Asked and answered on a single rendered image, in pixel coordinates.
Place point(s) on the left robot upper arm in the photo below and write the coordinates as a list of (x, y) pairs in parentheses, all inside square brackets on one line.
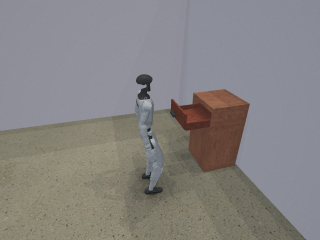
[(135, 108)]

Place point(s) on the handle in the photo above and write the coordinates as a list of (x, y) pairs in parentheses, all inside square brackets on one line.
[(172, 113)]

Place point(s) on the right robot forearm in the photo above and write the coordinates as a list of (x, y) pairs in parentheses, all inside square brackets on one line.
[(145, 137)]

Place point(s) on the robot right shin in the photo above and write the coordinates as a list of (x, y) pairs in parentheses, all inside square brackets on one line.
[(155, 175)]

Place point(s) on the cabinet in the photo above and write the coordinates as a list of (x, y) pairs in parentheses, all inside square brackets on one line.
[(216, 147)]

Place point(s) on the left robot foot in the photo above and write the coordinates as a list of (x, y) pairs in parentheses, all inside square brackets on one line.
[(144, 176)]

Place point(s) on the robot right hand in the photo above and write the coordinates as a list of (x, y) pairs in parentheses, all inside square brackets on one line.
[(150, 154)]

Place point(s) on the drawer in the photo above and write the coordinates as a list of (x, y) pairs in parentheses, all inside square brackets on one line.
[(191, 116)]

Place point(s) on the right robot upper arm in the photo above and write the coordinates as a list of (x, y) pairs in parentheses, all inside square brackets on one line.
[(146, 109)]

